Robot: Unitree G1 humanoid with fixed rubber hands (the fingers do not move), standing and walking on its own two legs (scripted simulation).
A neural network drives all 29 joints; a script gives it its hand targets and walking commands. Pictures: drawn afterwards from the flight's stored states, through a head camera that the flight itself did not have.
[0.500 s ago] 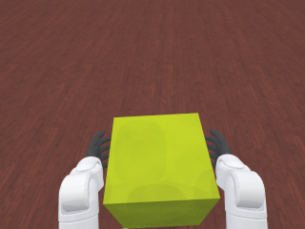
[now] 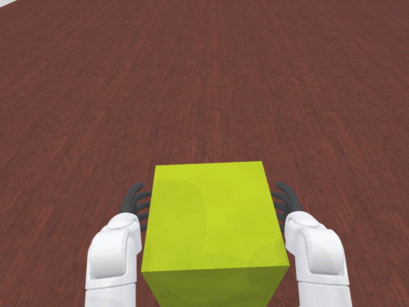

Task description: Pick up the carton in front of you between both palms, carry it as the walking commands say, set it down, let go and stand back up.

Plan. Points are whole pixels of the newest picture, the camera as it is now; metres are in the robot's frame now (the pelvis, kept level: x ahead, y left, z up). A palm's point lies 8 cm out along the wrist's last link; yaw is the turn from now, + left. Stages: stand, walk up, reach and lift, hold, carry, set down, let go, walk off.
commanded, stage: carry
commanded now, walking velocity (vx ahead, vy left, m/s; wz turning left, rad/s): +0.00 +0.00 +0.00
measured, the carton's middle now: (211, 240) +0.27 +0.00 +0.00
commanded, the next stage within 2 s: hold in 1.22 s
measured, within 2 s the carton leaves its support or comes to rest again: neither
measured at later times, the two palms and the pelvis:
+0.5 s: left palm (140, 233) +0.26 +0.13 +0.04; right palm (296, 230) +0.26 -0.17 +0.04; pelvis -0.03 -0.01 +0.00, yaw +0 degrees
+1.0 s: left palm (139, 243) +0.24 +0.13 +0.05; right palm (302, 241) +0.24 -0.17 +0.05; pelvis -0.05 -0.02 +0.00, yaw +0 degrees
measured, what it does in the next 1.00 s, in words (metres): shifts its weight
